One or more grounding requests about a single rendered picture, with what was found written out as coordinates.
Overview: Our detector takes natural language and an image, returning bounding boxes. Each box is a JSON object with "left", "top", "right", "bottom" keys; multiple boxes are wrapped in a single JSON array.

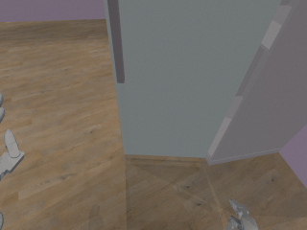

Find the left robot hand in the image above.
[{"left": 0, "top": 93, "right": 25, "bottom": 181}]

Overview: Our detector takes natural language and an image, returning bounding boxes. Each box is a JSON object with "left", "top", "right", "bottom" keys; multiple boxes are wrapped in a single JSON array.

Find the fridge door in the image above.
[{"left": 104, "top": 0, "right": 282, "bottom": 158}]

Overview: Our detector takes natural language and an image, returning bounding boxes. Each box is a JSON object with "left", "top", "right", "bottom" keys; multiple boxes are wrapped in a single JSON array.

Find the right robot hand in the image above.
[{"left": 224, "top": 198, "right": 259, "bottom": 230}]

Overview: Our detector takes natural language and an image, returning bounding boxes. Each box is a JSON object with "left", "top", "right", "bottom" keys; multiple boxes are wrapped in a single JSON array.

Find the handle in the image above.
[{"left": 107, "top": 0, "right": 125, "bottom": 83}]

